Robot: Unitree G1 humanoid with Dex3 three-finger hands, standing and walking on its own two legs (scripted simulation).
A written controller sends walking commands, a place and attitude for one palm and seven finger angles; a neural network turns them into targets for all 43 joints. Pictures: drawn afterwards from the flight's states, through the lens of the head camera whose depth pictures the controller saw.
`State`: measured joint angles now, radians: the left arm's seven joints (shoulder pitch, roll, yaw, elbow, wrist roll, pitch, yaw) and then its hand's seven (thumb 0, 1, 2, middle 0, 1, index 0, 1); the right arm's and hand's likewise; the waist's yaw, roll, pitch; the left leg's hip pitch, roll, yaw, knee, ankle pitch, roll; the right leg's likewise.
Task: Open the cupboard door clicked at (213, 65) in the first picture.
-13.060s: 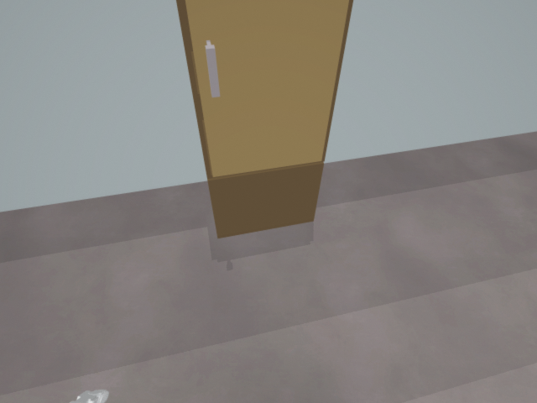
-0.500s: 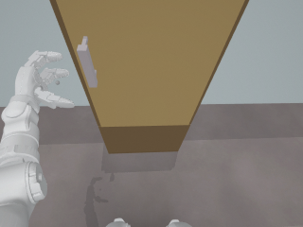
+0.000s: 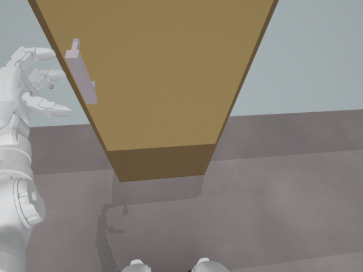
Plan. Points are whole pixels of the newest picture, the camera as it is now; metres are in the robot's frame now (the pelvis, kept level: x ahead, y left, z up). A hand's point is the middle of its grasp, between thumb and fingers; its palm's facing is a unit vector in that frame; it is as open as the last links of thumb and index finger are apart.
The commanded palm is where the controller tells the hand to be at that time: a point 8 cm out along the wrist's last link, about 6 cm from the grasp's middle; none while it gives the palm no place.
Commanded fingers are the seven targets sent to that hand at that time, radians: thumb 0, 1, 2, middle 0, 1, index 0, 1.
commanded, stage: move the hooked fingers beside the handle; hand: left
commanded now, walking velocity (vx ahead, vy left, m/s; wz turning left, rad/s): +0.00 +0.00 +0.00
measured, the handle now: (84, 73) +0.53 +0.18 +0.10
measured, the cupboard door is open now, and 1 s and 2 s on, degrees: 0 0 0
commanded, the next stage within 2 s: slide the fingers in behind the handle in 0.86 s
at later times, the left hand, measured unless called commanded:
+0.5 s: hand (49, 89) +0.49 +0.25 +0.10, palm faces +0.04 -1.00 +0.01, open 13.9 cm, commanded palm +0.46 +0.29 +0.10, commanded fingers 0.00 -0.50 0.30 -0.30 -1.20 -0.30 -1.20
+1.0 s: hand (56, 91) +0.48 +0.23 +0.10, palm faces +0.03 -1.00 +0.00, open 14.0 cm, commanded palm +0.46 +0.28 +0.10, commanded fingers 0.00 -0.50 0.30 -0.30 -1.20 -0.30 -1.20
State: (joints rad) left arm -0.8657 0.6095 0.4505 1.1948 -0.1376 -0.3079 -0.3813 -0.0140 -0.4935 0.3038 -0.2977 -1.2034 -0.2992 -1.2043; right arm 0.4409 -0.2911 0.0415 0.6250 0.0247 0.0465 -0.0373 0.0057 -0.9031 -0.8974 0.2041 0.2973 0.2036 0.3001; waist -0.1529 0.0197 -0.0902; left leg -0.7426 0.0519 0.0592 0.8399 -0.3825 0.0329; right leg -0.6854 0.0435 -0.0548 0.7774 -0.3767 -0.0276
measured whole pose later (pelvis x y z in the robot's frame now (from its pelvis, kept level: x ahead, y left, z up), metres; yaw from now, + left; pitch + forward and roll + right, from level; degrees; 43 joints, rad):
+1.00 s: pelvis -0.01 +0.01 +0.00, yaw +1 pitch +16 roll -3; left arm -0.89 0.53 0.38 1.18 -0.12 -0.31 -0.30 -0.01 -0.50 0.30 -0.30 -1.20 -0.30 -1.20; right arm 0.39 -0.28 0.05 0.63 0.02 0.04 -0.03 0.00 -0.90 -0.90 0.20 0.30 0.20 0.30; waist -0.15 0.02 -0.09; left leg -0.77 0.03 0.04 0.88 -0.39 0.05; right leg -0.70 0.02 -0.07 0.80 -0.39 -0.01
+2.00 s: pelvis +0.00 +0.00 +0.00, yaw +1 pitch +16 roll -2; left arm -0.87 0.39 0.32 1.14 -0.11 -0.35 -0.16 -0.01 -0.50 0.30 -0.30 -1.20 -0.30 -1.21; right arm 0.38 -0.26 0.03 0.63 0.01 0.02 -0.01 0.00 -0.90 -0.90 0.20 0.30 0.20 0.30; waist -0.14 0.03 -0.09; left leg -0.74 0.04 0.04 0.86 -0.39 0.03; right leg -0.69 0.03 -0.07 0.82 -0.40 -0.03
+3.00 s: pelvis +0.00 +0.00 +0.00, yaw +1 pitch +15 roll -2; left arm -0.85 0.35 0.29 1.12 -0.12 -0.37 -0.12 -0.01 0.00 0.52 -0.33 -1.26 -0.33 -1.26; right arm 0.39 -0.26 0.02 0.65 0.01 0.03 0.00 0.01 -0.90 -0.90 0.20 0.30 0.20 0.30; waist -0.13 0.03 -0.10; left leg -0.73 0.03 0.05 0.85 -0.39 0.03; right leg -0.67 0.03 -0.06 0.81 -0.40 -0.03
